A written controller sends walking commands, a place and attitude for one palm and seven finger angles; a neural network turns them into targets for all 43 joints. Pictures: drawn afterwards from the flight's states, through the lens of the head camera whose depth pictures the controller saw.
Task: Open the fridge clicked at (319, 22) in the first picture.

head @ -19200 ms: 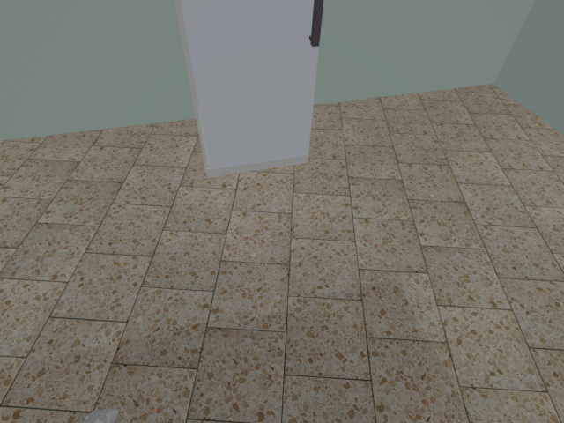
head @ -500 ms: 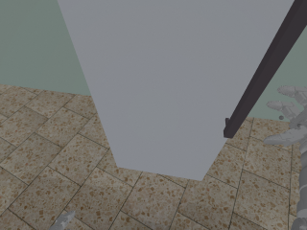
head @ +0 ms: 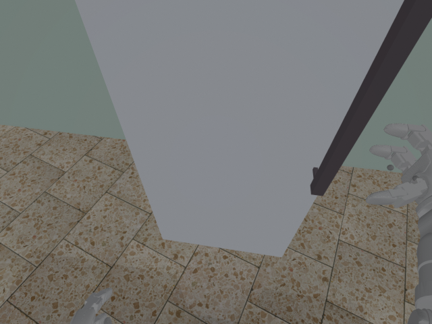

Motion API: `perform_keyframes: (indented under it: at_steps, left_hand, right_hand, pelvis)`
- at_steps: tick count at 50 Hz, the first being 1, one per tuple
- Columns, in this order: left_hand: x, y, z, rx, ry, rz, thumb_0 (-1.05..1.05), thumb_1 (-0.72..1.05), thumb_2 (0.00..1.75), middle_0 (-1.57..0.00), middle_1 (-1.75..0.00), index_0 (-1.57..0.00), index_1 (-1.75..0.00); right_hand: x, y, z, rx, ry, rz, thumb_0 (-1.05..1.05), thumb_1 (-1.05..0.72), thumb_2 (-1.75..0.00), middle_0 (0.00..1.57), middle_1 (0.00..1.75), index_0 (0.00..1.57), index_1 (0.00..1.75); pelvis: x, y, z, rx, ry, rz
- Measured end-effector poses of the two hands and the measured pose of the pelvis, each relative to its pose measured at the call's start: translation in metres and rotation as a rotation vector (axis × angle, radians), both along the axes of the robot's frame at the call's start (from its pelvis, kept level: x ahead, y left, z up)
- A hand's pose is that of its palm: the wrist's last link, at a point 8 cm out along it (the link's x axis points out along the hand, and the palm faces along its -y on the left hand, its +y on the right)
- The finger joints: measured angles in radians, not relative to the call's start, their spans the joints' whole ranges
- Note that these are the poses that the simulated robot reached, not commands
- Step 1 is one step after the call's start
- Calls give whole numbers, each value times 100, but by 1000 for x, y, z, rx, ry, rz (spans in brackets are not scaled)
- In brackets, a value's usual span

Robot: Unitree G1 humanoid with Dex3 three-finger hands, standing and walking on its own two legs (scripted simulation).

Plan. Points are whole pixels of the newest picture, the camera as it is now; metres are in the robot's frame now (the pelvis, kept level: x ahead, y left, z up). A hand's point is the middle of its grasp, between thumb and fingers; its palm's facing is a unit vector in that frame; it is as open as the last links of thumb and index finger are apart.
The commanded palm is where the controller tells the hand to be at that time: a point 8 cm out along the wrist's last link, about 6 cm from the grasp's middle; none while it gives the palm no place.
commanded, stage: move the hooked fingers beside the handle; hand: right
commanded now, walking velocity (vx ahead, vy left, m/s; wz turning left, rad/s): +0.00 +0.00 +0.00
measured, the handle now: (358, 101) +0.46 -0.20 +0.19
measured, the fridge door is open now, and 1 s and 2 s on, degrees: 0 0 0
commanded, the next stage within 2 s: feel for the door with the fingertips in 0.06 s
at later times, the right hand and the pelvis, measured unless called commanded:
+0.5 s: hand (365, 162) +0.39 -0.23 +0.12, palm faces +0.05 +1.00 +0.01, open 14.0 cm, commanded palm +0.35 -0.27 +0.12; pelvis +0.00 +0.00 +0.00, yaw +0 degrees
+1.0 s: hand (355, 151) +0.41 -0.22 +0.12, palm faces +0.07 +1.00 +0.00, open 14.0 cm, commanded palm +0.38 -0.27 +0.12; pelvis +0.00 +0.01 +0.00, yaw +0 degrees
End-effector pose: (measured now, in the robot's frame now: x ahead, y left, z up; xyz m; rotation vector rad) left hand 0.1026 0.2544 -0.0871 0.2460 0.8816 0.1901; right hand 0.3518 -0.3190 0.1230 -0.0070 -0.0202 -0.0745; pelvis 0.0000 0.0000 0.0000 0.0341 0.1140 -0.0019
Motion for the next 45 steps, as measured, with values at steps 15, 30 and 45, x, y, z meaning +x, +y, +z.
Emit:
perform_keyframes:
  at_steps: [15,30,45]
  left_hand:
    - [2,1,0,7,-2,-5,1,91,90,-20,-30,-20,-30]
    - [5,-4,-2,-28,-18,-2,1,91,90,-20,-30,-20,-30]
    - [-8,9,-8,-7,44,18,1,91,90,-20,-30,-20,-30]
  right_hand:
    - [6,11,4,9,-28,19,-1,51,-30,30,121,30,120]
    - [10,46,-3,13,-21,5,-1,50,-30,30,121,31,120]
    - [27,44,8,9,-10,22,-1,51,-30,30,121,30,120]
  pelvis:
    - [-2,1,0,2,0,-7]
    - [0,3,1,-8,-10,2]
    - [1,8,1,-7,1,-8]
